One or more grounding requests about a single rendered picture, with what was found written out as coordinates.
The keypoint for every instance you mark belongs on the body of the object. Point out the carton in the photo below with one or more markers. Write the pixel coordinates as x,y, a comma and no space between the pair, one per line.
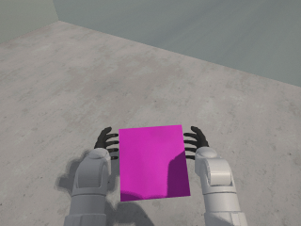
152,163

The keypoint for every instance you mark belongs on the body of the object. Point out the robot left hand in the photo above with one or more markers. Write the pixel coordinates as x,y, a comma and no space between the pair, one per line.
103,143

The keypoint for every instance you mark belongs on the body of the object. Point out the robot right hand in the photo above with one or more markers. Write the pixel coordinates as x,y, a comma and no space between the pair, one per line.
200,141

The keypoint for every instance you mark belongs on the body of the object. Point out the robot right forearm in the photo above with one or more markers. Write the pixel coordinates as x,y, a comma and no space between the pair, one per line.
218,189

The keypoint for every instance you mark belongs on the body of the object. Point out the robot left forearm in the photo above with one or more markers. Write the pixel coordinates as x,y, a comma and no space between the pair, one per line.
89,190

